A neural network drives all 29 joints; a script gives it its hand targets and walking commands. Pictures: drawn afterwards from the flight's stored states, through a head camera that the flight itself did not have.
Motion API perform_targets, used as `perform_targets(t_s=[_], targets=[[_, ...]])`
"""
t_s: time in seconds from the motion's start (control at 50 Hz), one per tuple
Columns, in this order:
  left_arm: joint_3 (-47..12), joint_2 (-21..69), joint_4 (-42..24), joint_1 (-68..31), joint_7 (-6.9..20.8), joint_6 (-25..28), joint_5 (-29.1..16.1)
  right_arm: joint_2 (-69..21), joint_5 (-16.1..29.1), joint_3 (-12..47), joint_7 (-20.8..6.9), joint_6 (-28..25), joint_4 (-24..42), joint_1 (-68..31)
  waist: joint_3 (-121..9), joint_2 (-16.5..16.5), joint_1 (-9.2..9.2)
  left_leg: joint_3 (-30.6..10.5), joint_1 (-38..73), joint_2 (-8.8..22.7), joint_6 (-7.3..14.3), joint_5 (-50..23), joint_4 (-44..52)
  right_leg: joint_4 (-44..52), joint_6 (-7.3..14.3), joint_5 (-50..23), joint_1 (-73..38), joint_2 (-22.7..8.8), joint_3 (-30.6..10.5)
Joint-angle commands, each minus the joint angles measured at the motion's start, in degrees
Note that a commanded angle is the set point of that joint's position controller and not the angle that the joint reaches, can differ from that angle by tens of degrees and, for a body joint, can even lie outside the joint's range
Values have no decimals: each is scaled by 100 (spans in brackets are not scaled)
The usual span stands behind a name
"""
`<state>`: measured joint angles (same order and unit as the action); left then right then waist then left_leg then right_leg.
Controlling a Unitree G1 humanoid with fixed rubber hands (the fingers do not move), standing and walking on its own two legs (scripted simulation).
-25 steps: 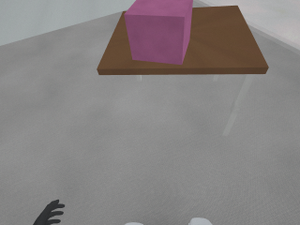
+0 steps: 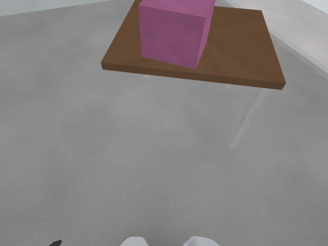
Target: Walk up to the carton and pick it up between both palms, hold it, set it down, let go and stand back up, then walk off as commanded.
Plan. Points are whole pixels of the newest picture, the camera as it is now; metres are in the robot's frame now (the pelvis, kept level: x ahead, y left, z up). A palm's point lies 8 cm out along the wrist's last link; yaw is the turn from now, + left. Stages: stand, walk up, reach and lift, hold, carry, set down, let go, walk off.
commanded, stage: walk off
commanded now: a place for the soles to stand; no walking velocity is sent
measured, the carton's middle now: (177, 26) +0.99 -0.04 +0.01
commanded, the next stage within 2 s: stand in 0.84 s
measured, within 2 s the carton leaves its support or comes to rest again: neither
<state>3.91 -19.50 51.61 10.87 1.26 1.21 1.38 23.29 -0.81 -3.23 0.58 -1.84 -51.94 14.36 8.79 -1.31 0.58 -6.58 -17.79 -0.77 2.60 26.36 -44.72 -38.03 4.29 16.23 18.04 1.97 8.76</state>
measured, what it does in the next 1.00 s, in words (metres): stands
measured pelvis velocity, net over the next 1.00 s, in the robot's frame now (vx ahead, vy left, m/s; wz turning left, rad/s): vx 0.04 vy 0.01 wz -0.07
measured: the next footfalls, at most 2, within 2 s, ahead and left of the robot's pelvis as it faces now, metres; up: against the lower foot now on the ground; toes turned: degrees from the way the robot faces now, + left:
none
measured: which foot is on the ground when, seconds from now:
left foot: down 0.00-1.00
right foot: down 0.00-1.00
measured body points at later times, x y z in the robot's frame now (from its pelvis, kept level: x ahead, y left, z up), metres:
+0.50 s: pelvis +0.05 +0.00 +0.02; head +0.08 -0.01 +0.46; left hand +0.18 +0.29 -0.10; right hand +0.17 -0.30 -0.10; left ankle +0.02 +0.13 -0.71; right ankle +0.05 -0.08 -0.71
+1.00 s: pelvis +0.04 +0.01 +0.02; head +0.05 +0.02 +0.47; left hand +0.17 +0.30 -0.10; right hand +0.13 -0.28 -0.10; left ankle +0.02 +0.13 -0.71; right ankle +0.05 -0.08 -0.71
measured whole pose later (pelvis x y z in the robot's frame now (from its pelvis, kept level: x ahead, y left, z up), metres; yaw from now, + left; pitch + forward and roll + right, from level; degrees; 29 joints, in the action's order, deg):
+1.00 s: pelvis +0.04 +0.01 +0.02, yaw -4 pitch -4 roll +0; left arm 2.5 -18.9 58.0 5.5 0.9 1.0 -0.2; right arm 18.3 -0.6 -1.2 0.8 -1.4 -57.2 6.7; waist 5.5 1.1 0.4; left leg 0.0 -5.0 -0.9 0.7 17.6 -27.0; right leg -27.8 2.3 13.9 9.6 1.1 2.8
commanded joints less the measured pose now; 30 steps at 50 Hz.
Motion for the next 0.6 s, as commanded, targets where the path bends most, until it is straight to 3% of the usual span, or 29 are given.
perform_targets(t_s=[0.0,0.02,0.04,0.06,0.08,0.1,0.12,0.14,0.16,0.2,0.22,0.26,0.34,0.4,0.42,0.44,0.48,0.5,0.52,0.58], targets=[[317,-1185,-399,-413,-37,-24,-65,1342,-139,-339,97,-175,257,321,-734,-126,-336,-1640,1030,1097,639,646,2456,735,-291,1077,978,-568,-1074],[335,-1193,-331,-361,-33,-1,-65,1532,-146,-331,77,-180,337,-39,-525,-226,-127,-2417,319,1605,934,1402,2771,141,-392,880,595,-217,-690],[355,-1270,-267,-206,-49,37,-52,1559,-142,-280,69,-154,372,-506,-263,-242,111,-2191,-366,1667,1059,1237,2587,56,-367,802,26,-306,-782],[348,-1243,-189,3,-56,128,-26,1372,-151,-197,57,-163,438,-671,-349,-115,274,-1562,-516,1345,806,213,2056,609,-338,677,-487,-460,-930],[358,-1272,-149,51,-53,180,-19,1082,-125,-121,59,-172,432,-619,-626,-4,226,-897,-453,939,494,-839,1592,1081,-359,210,-882,-729,-1298],[368,-1388,-193,58,-67,234,0,882,-70,-102,57,-205,486,-544,-850,217,149,-168,-167,500,204,-2049,1098,1477,-253,-700,-1033,-1061,-1766],[371,-1422,-195,20,-106,237,-33,778,-23,-110,89,-215,471,-418,-1013,148,74,109,-67,294,21,-2298,974,1468,-100,-1197,-1159,-1334,-2053],[356,-1393,-201,-46,-111,211,-66,786,0,-109,105,-196,422,-367,-1025,82,39,126,104,236,45,-1856,939,1397,18,-1227,-953,-1454,-2213],[313,-1360,-216,-195,-106,191,-81,826,-11,-127,109,-191,341,-268,-927,159,-37,150,169,137,59,-1236,1018,1477,85,-744,-726,-1464,-2211],[281,-1344,-159,-246,-86,178,-73,831,-17,-142,97,-174,297,-326,-550,279,-59,107,204,195,135,-945,1130,1696,-2,-453,-446,-1507,-2250],[263,-1346,-123,-312,-84,173,-89,864,-25,-151,97,-172,255,-326,-528,320,-111,65,282,271,148,-1077,1272,1742,-74,-453,-427,-1438,-2196],[262,-1285,-140,-301,-73,197,-79,882,-20,-153,90,-182,304,-352,-699,413,-77,1,536,411,171,-1882,1444,1568,-144,-1336,-558,-1268,-1782],[250,-1173,-171,-518,-95,208,-92,936,-66,-155,116,-215,301,-485,-921,387,-68,-389,825,744,261,-3185,1636,869,-214,-2232,-633,-830,-1229],[228,-1116,-166,-374,-117,209,-75,874,-23,-142,129,-196,330,-573,-1323,580,6,-172,926,652,181,-3664,1417,878,-188,-2960,-1054,-878,-1239],[238,-1170,-176,-265,-140,200,-51,871,8,-165,129,-193,355,-535,-1503,488,43,62,813,594,83,-3736,1292,885,-82,-3312,-1464,-972,-1258],[239,-1151,-137,-237,-138,190,-50,817,-2,-145,132,-154,338,-607,-1562,483,71,227,701,467,47,-3287,1243,974,-57,-3438,-1613,-1083,-1378],[209,-1205,-191,-305,-144,167,-68,802,-1,-127,140,-143,361,-602,-1623,302,48,255,706,370,9,-2772,1224,897,154,-3491,-1601,-1301,-1567],[212,-1249,-207,-317,-149,160,-53,811,3,-141,139,-125,330,-600,-1496,421,18,279,699,401,4,-2413,1310,960,163,-3335,-1504,-1339,-1589],[184,-1212,-257,-488,-138,144,-72,796,-4,-123,140,-137,309,-539,-1402,417,-35,165,900,422,46,-2346,1484,965,210,-2807,-1147,-1278,-1508],[186,-1154,-306,-684,-125,137,-70,891,4,-133,130,-173,299,-626,-1385,219,-71,-155,1087,732,143,-3221,1761,832,-85,-2496,-1038,-923,-1238]])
